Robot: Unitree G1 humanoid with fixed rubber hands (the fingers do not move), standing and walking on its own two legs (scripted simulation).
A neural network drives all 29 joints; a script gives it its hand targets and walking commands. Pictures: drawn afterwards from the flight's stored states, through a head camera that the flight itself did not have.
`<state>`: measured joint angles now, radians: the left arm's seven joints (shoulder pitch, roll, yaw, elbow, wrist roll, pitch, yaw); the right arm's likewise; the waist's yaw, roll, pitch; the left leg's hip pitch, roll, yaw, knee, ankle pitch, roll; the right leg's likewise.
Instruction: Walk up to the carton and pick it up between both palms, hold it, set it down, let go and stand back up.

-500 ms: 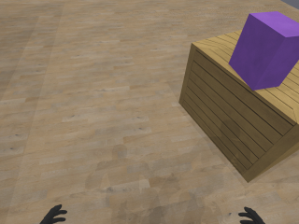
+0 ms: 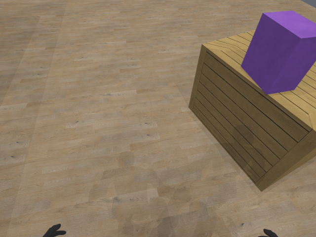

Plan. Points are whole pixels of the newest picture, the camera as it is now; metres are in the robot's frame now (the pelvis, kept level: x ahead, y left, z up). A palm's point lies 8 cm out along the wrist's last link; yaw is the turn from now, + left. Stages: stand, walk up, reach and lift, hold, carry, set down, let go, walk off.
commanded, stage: stand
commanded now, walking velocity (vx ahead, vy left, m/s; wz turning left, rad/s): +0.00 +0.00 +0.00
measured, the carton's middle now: (279, 53) +0.92 -0.59 -0.02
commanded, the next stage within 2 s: walk up in 0.44 s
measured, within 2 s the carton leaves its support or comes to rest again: neither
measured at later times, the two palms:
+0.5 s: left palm out of the picture +0.11 +0.30 -0.11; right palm out of the picture +0.10 -0.30 -0.10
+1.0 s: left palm (72, 186) +0.26 +0.26 -0.07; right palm out of the picture +0.06 -0.44 -0.12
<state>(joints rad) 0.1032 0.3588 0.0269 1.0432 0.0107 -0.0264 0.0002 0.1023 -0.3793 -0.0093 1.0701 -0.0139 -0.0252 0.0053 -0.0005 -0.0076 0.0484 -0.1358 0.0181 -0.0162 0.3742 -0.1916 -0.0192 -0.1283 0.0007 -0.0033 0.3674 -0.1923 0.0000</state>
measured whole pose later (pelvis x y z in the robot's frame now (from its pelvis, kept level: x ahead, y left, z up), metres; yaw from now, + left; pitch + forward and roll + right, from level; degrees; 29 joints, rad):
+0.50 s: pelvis +0.01 +0.00 +0.00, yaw +0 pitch -3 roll +0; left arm 0.09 0.36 0.03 1.06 0.01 -0.02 0.00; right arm 0.09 -0.37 0.00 1.07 -0.01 -0.03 0.00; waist 0.01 -0.01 0.04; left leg -0.11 0.01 -0.01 0.35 -0.19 -0.02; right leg -0.11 0.00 0.01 0.35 -0.20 0.01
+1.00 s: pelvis +0.07 -0.06 -0.03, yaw -17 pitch -3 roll +4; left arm 0.23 0.48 0.13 0.85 0.01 0.00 -0.11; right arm 0.18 -0.55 -0.13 0.86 -0.04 -0.05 0.06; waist -0.02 0.03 0.03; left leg -0.01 0.12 0.25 0.56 -0.46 -0.05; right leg -0.43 -0.13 -0.05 0.72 -0.25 -0.02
